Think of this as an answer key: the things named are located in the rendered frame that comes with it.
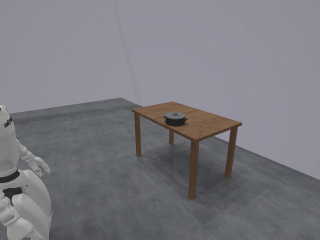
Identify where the robot torso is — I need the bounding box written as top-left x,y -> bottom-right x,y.
0,107 -> 27,195

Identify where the right robot hand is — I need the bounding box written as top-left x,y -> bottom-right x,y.
6,217 -> 44,240

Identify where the lid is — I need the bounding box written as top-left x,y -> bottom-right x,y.
165,112 -> 186,120

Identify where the table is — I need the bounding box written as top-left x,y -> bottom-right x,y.
131,101 -> 242,201

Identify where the right robot thigh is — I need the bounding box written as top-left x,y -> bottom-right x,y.
4,190 -> 49,240

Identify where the pot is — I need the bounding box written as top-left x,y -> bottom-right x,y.
164,116 -> 187,127

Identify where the left robot hand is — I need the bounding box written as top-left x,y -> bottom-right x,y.
27,156 -> 51,177

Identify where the robot left forearm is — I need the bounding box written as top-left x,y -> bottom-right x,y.
16,139 -> 35,163

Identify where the robot right forearm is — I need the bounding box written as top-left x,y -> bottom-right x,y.
0,189 -> 20,226

